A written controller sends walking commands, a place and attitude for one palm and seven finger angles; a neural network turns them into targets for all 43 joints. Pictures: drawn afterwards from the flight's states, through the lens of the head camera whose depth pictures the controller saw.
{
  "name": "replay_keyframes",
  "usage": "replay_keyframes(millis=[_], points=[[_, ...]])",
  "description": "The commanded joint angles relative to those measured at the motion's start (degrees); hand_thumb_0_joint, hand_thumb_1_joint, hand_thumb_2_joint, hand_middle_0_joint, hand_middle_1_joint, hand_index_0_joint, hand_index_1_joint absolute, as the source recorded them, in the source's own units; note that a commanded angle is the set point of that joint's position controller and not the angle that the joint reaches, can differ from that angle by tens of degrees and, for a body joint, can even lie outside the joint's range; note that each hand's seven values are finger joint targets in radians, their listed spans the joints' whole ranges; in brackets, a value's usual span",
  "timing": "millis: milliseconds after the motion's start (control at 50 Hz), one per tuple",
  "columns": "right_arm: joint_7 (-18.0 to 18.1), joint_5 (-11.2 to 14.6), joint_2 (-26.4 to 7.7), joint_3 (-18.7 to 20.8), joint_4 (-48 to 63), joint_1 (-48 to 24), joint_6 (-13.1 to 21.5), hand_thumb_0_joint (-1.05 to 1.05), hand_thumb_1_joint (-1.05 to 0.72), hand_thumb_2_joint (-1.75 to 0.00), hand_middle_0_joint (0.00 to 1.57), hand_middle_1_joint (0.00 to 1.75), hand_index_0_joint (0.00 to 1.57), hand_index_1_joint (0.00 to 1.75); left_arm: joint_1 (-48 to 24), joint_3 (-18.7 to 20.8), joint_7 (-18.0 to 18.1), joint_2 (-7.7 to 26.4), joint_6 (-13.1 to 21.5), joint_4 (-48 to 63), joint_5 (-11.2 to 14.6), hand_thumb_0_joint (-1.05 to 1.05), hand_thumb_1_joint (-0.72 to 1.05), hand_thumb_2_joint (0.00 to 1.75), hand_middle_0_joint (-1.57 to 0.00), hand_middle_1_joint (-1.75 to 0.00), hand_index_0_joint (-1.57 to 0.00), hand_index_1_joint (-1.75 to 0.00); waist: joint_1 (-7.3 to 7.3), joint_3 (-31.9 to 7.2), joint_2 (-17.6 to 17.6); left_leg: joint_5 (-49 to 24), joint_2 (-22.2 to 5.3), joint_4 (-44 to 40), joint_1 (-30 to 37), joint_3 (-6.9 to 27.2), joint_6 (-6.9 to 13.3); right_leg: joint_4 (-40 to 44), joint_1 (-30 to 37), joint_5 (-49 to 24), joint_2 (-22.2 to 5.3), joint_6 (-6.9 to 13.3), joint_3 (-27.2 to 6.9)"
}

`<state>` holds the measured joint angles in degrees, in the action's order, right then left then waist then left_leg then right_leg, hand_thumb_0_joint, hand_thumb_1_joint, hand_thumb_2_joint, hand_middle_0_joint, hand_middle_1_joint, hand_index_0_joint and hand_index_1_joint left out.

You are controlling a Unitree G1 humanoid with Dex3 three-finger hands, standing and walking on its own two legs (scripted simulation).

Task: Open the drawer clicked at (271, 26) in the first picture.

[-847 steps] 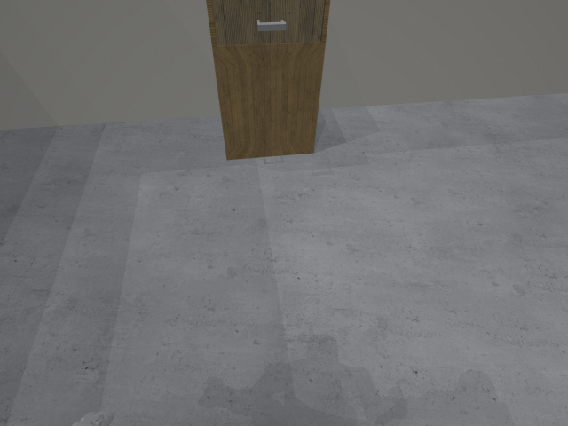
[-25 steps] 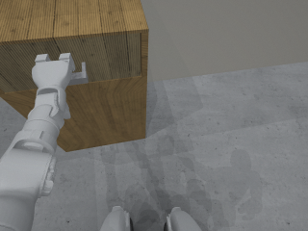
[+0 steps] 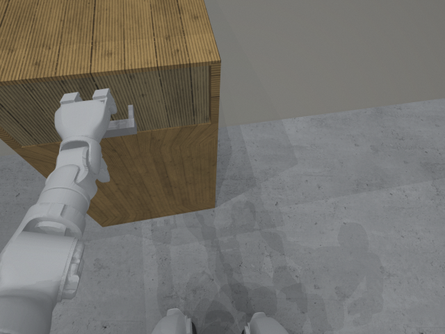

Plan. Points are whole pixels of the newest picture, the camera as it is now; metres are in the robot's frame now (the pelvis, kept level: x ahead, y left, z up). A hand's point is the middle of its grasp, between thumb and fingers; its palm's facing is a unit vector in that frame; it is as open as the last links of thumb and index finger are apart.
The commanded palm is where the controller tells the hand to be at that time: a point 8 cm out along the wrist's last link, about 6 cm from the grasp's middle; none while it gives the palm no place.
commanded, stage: lift the fingers back up to retry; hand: left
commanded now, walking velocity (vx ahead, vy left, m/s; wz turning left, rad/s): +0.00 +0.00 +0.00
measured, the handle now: (107, 121) +0.55 +0.21 -0.01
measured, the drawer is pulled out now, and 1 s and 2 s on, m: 0.00 0.00 0.00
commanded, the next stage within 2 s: re-aim the fingers above the handle in 0.42 s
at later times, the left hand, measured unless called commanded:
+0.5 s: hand (93, 128) +0.48 +0.21 +0.05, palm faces -0.05 -0.05 -1.00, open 13.8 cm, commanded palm +0.46 +0.22 +0.11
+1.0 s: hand (98, 122) +0.50 +0.21 +0.05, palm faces -0.04 -0.04 -1.00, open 13.8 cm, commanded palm +0.47 +0.22 +0.11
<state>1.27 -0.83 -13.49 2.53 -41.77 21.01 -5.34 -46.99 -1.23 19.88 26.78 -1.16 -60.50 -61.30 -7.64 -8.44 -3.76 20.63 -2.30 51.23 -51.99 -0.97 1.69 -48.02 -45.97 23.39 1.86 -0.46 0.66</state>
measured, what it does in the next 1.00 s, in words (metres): stands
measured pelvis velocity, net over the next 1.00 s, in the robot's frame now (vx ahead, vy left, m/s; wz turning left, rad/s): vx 0.03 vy -0.02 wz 0.01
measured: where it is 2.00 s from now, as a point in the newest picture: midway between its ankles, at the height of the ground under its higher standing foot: outside the picture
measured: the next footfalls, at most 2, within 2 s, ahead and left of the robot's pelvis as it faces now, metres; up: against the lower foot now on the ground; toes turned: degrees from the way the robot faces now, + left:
none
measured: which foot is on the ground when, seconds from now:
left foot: down 0.00-1.00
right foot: down 0.00-1.00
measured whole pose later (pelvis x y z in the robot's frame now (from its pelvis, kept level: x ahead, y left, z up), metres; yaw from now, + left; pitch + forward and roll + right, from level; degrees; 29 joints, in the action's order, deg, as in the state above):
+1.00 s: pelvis +0.03 -0.02 +0.02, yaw +1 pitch +18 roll -1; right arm 1.5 0.0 -14.6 3.9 -41.5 19.3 -7.4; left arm -44.1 -0.7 18.0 25.3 -0.7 -58.3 -61.3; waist -6.2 -8.0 -3.6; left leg 19.5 -1.9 43.2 -41.6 -1.5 0.5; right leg -41.7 -36.6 23.0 1.6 0.7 0.1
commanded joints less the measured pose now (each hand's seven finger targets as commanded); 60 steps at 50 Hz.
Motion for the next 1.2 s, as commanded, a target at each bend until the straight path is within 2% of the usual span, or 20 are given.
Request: replay_keyframes(millis=[0, 60, 240, 300, 320, 340, 400, 460, 500, 560, 600, 680, 780, 840, 900, 940, 1020, 1040, 1100, 1180], points=[[0.48, -0.09, -9.96, 3.32, 2.64, 7.03, 0.61, 0.00, -0.90, -0.90, 0.20, 0.30, 0.20, 0.30, -25.01, 3.38, 3.04, 14.62, -0.01, 12.55, 0.21, 0.00, -0.50, 0.30, -0.30, -1.20, -0.30, -1.20, 0.21, -24.77, -2.74, -20.29, 1.82, -6.07, 28.31, 1.84, 0.60, 7.60, 6.84, -16.23, 2.68, 2.09, 2.15], [0.30, 0.07, -9.60, 3.74, 2.91, 6.50, 0.38, 0.00, -0.90, -0.90, 0.20, 0.30, 0.20, 0.30, -24.82, 0.70, 2.47, 10.93, -0.35, 14.50, 0.40, 0.00, -0.50, 0.30, -0.30, -1.20, -0.30, -1.20, 0.21, -25.23, -4.98, -24.18, 1.77, -7.03, 32.24, 1.93, 0.21, 8.41, 7.44, -18.39, 2.70, 2.30, 2.38], [0.24, 0.54, -9.59, 3.88, 3.67, 4.93, -0.68, 0.00, -0.90, -0.90, 0.20, 0.30, 0.20, 0.30, -22.51, 0.21, -0.70, 9.90, -0.82, 15.41, 1.52, 0.00, -0.50, 0.30, -0.30, -1.20, -0.30, -1.20, 0.99, -22.55, -1.31, -27.55, 2.16, -9.84, 34.73, 1.27, 0.49, 11.23, 13.09, -22.78, 2.37, 2.25, 2.01], [0.19, 0.78, -9.54, 3.67, 4.32, 4.24, -1.19, 0.00, -0.90, -0.90, 0.20, 0.30, 0.20, 0.30, -16.67, 0.63, -1.42, 9.63, -1.03, 12.19, 1.27, 0.00, -0.50, 0.30, -0.30, -1.20, -0.30, -1.20, 2.09, -19.67, 1.79, -26.20, 2.61, -10.41, 31.42, 0.33, 0.68, 11.57, 15.10, -24.38, 2.16, 2.10, 1.76], [0.12, 0.73, -9.53, 3.67, 4.62, 3.78, -1.22, 0.00, -0.90, -0.90, 0.20, 0.30, 0.20, 0.30, -17.61, -0.05, -1.57, 9.09, -0.70, 13.59, 1.26, 0.00, -0.50, 0.30, -0.30, -1.20, -0.30, -1.20, 1.96, -19.75, 0.90, -26.26, 2.70, -10.44, 31.39, 0.03, 0.73, 11.54, 15.55, -25.41, 2.02, 2.12, 1.49], [0.20, 0.66, -9.44, 3.79, 4.95, 3.74, -1.37, 0.00, -0.90, -0.90, 0.20, 0.30, 0.20, 0.30, -17.03, 1.75, -1.58, 10.51, -0.20, 14.28, 1.36, 0.00, -0.50, 0.30, -0.30, -1.20, -0.30, -1.20, 2.59, -20.81, 1.72, -27.51, 2.78, -10.29, 31.65, -0.04, 0.81, 11.36, 17.02, -26.63, 1.89, 2.22, 1.35], [0.38, 0.71, -9.41, 3.82, 5.24, 3.16, -1.52, 0.00, -0.90, -0.90, 0.20, 0.30, 0.20, 0.30, -17.71, 1.60, -1.05, 10.93, 0.25, 15.20, 0.67, 0.00, -0.50, 0.30, -0.30, -1.20, -0.30, -1.20, 2.00, -19.75, 1.98, -26.10, 3.08, -10.12, 30.59, -0.59, 1.01, 11.55, 17.08, -27.38, 1.72, 1.91, 0.88], [0.76, 0.44, -9.28, 3.93, 5.37, 3.18, -1.39, 0.00, -0.90, -0.90, 0.20, 0.30, 0.20, 0.30, -18.52, 4.60, -0.12, 14.64, 1.43, 17.49, 0.55, 0.00, -0.50, 0.30, -0.30, -1.20, -0.30, -1.20, 2.63, -23.00, 0.57, -27.37, 3.43, -9.60, 30.88, -0.73, 1.10, 10.82, 19.54, -29.96, 1.43, 1.87, 0.27], [0.74, 0.46, -9.08, 4.04, 5.33, 2.84, -1.24, 0.00, -0.90, -0.90, 0.20, 0.30, 0.20, 0.30, -18.59, 3.08, 0.40, 12.55, 1.53, 17.91, 0.48, 0.00, -0.50, 0.30, -0.30, -1.20, -0.30, -1.20, 2.14, -22.59, 0.57, -27.52, 3.59, -9.34, 30.85, -0.83, 1.03, 10.77, 18.91, -30.34, 1.45, 1.76, 0.33], [1.00, 0.54, -9.29, 4.08, 4.80, 2.96, -1.19, 0.00, -0.90, -0.90, 0.20, 0.30, 0.20, 0.30, -18.50, 4.38, 0.70, 14.69, 1.26, 16.91, 0.30, 0.00, -0.50, 0.30, -0.30, -1.20, -0.30, -1.20, 2.01, -23.04, 0.64, -27.08, 3.75, -9.03, 30.18, -0.78, 1.05, 10.61, 19.51, -30.77, 1.32, 1.67, 0.08], [0.91, 0.80, -9.21, 4.18, 4.48, 2.80, -0.99, 0.00, -0.90, -0.90, 0.20, 0.30, 0.20, 0.30, -20.11, 0.47, 0.26, 10.07, 0.70, 16.21, 0.70, 0.00, -0.50, 0.30, -0.30, -1.20, -0.30, -1.20, 0.63, -20.52, 0.96, -25.36, 3.58, -9.34, 30.66, -0.80, 1.04, 11.45, 16.90, -28.57, 1.45, 1.58, 0.40], [1.06, 0.80, -9.47, 4.26, 3.69, 3.77, -0.78, 0.00, -0.90, -0.90, 0.20, 0.30, 0.20, 0.30, -23.55, -0.04, -1.04, 10.49, 1.16, 16.09, 1.29, 0.00, -0.50, 0.30, -0.30, -1.20, -0.30, -1.20, -0.30, -22.07, 0.28, -24.95, 3.58, -9.08, 32.30, -0.33, 1.23, 11.65, 16.05, -27.61, 1.46, 1.56, 0.19], [1.05, 0.79, -9.42, 4.04, 3.71, 4.18, -0.72, 0.00, -0.90, -0.90, 0.20, 0.30, 0.20, 0.30, -22.24, 1.21, -1.09, 11.59, 2.14, 14.09, 0.92, 0.00, -0.50, 0.30, -0.30, -1.20, -0.30, -1.20, 0.63, -21.16, -0.18, -24.31, 3.67, -9.12, 30.15, -0.15, 1.05, 10.98, 15.55, -26.40, 1.58, 1.83, 0.42], [0.86, 0.47, -9.49, 3.99, 4.03, 4.27, -0.84, 0.00, -0.90, -0.90, 0.20, 0.30, 0.20, 0.30, -21.45, 4.16, -0.10, 14.50, 1.64, 13.89, 0.28, 0.00, -0.50, 0.30, -0.30, -1.20, -0.30, -1.20, 2.00, -23.73, -0.04, -27.07, 3.70, -8.67, 29.50, -0.33, 0.94, 9.93, 17.57, -29.02, 1.57, 2.04, 0.34], [0.53, 0.51, -9.53, 3.99, 4.10, 4.32, -0.74, 0.00, -0.90, -0.90, 0.20, 0.30, 0.20, 0.30, -19.96, 3.31, 0.63, 13.07, 0.24, 11.87, 0.12, 0.00, -0.50, 0.30, -0.30, -1.20, -0.30, -1.20, 1.79, -22.27, 0.66, -25.72, 3.35, -8.96, 28.62, -0.79, 0.96, 10.15, 16.71, -27.81, 1.79, 1.87, 0.65], [0.64, 0.49, -9.87, 3.83, 4.22, 4.15, -0.93, 0.00, -0.90, -0.90, 0.20, 0.30, 0.20, 0.30, -19.50, 5.95, 0.57, 16.53, -0.30, 12.01, 0.31, 0.00, -0.50, 0.30, -0.30, -1.20, -0.30, -1.20, 2.65, -24.07, 2.22, -26.01, 3.49, -9.10, 27.38, -1.00, 1.08, 10.04, 19.78, -29.77, 1.54, 1.75, 0.18], [0.87, 0.98, -9.79, 3.85, 4.49, 4.19, -0.68, 0.00, -0.90, -0.90, 0.20, 0.30, 0.20, 0.30, -19.43, 3.55, -0.27, 14.61, -0.50, 12.10, 0.17, 0.00, -0.50, 0.30, -0.30, -1.20, -0.30, -1.20, 1.74, -21.46, 2.05, -23.50, 3.42, -9.82, 26.89, -1.34, 1.23, 11.08, 18.72, -27.97, 1.59, 1.52, 0.16], [1.01, 0.94, -9.83, 3.93, 4.45, 4.16, -0.58, 0.00, -0.90, -0.90, 0.20, 0.30, 0.20, 0.30, -20.07, 4.99, -0.54, 16.19, 0.18, 13.37, 0.34, 0.00, -0.50, 0.30, -0.30, -1.20, -0.30, -1.20, 1.92, -22.36, 1.83, -24.29, 3.27, -9.72, 27.61, -1.22, 1.29, 11.07, 19.26, -28.20, 1.52, 1.59, -0.04], [1.16, 0.95, -9.60, 4.27, 4.24, 4.86, -0.25, 0.00, -0.90, -0.90, 0.20, 0.30, 0.20, 0.30, -20.33, 2.20, -0.99, 12.67, 1.51, 14.41, 0.48, 0.00, -0.50, 0.30, -0.30, -1.20, -0.30, -1.20, 1.07, -22.24, 0.56, -24.17, 3.16, -9.82, 30.34, -0.72, 1.23, 11.45, 16.49, -25.58, 1.91, 1.66, 0.34], [1.13, 0.78, -9.71, 4.24, 3.55, 5.28, -0.02, 0.00, -0.90, -0.90, 0.20, 0.30, 0.20, 0.30, -21.49, 3.69, -0.54, 14.68, 2.88, 15.00, 0.48, 0.00, -0.50, 0.30, -0.30, -1.20, -0.30, -1.20, 1.18, -22.05, -0.30, -23.76, 3.20, -9.59, 30.23, -0.39, 1.22, 11.20, 15.67, -24.58, 1.96, 1.82, 0.32]])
